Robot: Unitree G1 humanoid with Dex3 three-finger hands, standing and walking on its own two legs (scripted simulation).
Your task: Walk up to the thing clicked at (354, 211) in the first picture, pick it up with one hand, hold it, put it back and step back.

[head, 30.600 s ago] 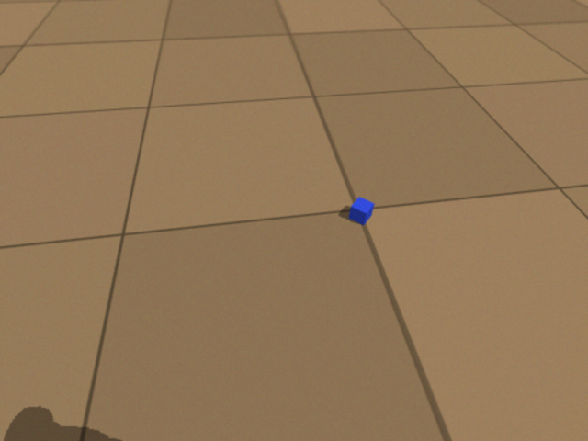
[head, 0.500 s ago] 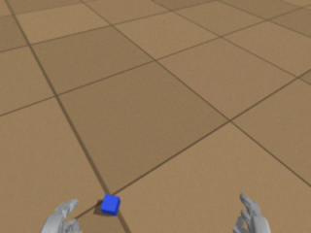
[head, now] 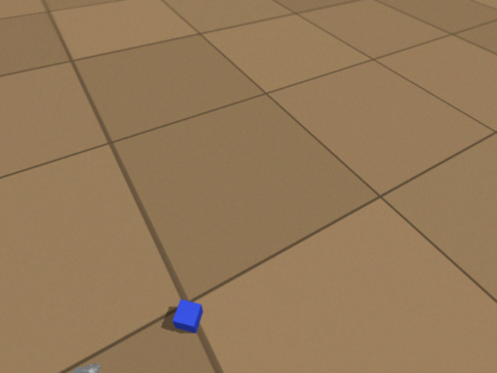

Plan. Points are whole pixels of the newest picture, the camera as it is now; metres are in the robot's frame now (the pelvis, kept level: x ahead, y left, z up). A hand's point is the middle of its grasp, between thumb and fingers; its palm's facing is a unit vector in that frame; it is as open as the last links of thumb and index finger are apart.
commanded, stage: stand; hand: left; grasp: from above
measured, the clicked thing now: (188, 316) +0.43 +0.22 -0.71
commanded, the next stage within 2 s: none
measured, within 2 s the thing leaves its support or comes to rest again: neither
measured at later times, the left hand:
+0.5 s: hand out of the picture +0.03 +0.24 -0.13, palm faces +0.04 -0.94 -0.33, open 7.4 cm
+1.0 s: hand out of the picture +0.07 +0.23 -0.13, palm faces +0.03 -0.94 -0.33, open 7.4 cm
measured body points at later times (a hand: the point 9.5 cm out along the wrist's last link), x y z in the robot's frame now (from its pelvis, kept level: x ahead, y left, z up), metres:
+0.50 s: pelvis +0.00 +0.00 +0.03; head +0.00 +0.00 +0.48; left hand +0.03 +0.29 -0.11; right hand +0.08 -0.27 -0.11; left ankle +0.02 +0.12 -0.71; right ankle +0.00 -0.15 -0.71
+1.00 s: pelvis +0.01 -0.01 +0.03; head +0.01 -0.02 +0.48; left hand +0.07 +0.28 -0.10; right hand +0.07 -0.30 -0.11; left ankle +0.02 +0.12 -0.71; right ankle +0.00 -0.15 -0.71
